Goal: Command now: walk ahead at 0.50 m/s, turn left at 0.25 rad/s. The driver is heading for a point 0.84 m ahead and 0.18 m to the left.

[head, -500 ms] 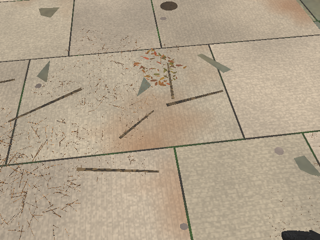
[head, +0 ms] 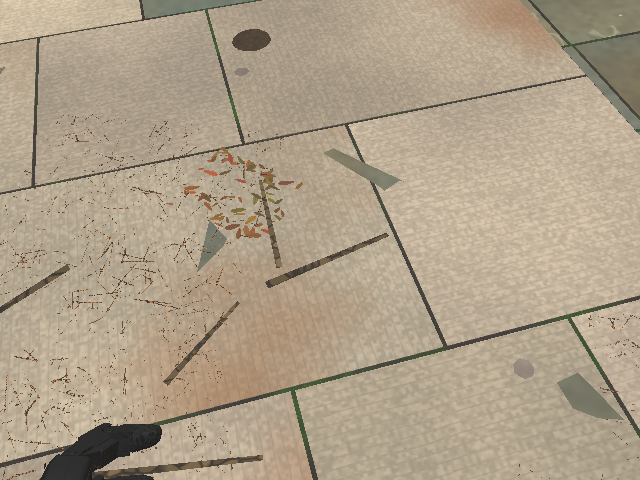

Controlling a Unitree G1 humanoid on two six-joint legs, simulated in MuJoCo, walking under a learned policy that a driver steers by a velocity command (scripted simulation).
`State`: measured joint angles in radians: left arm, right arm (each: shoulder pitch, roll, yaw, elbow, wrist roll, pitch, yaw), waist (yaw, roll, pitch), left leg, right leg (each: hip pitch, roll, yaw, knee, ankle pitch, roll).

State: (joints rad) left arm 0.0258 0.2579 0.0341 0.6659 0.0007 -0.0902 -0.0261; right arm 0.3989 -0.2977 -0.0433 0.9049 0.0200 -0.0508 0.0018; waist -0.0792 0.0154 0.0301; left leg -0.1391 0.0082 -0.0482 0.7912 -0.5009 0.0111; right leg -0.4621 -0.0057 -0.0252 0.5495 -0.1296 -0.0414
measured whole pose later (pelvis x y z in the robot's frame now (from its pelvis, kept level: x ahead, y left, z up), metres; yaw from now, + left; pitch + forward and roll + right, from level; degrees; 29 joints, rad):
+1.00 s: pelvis +0.56 +0.11 +0.00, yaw +19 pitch +2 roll +1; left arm 0.09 0.28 0.03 0.74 -0.01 -0.09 -0.06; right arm 0.34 -0.31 -0.07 0.80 0.00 -0.04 -0.01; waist -0.05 -0.02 0.01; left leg 0.07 -0.05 0.00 0.37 -0.45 0.04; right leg -0.50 0.00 -0.02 0.51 -0.05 -0.07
